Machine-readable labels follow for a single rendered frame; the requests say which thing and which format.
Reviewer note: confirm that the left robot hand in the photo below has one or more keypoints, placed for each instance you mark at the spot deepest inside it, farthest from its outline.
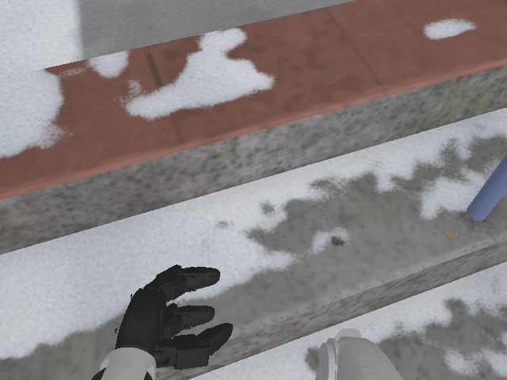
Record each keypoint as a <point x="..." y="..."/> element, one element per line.
<point x="149" y="324"/>

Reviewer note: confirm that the right robot thigh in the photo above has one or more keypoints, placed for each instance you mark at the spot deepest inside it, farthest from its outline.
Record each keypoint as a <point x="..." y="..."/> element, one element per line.
<point x="354" y="358"/>

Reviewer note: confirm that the left robot forearm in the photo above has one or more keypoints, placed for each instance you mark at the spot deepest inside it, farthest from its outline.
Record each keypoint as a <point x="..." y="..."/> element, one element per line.
<point x="127" y="364"/>

